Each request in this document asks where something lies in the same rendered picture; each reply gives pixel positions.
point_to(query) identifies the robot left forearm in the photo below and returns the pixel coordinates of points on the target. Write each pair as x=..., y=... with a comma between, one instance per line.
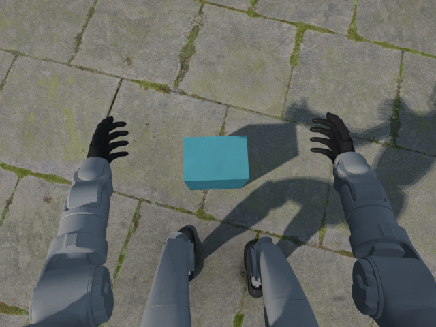
x=81, y=238

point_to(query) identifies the robot right hand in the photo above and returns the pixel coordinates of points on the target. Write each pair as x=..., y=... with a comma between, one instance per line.
x=339, y=142

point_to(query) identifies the robot right forearm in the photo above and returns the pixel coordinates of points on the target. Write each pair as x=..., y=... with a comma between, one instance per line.
x=373, y=226

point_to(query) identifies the right robot foot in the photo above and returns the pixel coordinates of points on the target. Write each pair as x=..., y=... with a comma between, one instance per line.
x=254, y=291

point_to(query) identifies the robot left upper arm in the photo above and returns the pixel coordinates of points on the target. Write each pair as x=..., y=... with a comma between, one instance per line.
x=79, y=296

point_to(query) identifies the robot left hand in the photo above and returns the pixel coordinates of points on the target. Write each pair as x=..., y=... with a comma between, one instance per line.
x=100, y=145

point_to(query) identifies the carton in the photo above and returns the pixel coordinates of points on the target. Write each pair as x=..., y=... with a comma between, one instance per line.
x=215, y=162

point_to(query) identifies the robot right upper arm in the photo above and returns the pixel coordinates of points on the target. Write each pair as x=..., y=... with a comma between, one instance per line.
x=395, y=292

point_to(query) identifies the left robot thigh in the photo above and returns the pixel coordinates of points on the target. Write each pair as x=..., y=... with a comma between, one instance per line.
x=168, y=302

